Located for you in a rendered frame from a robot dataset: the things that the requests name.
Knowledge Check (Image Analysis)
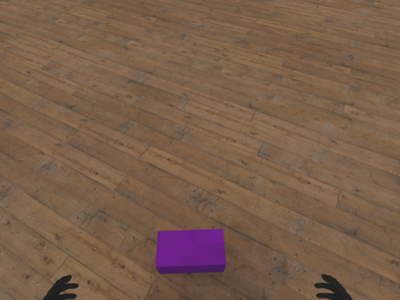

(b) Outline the right robot hand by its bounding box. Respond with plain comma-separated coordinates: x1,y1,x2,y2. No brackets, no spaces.
314,274,353,300

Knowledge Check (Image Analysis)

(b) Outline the carton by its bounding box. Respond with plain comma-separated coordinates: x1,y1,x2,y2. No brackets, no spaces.
155,229,226,274

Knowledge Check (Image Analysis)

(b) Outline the left robot hand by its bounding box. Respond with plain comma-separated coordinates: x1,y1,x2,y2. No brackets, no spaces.
42,275,79,300

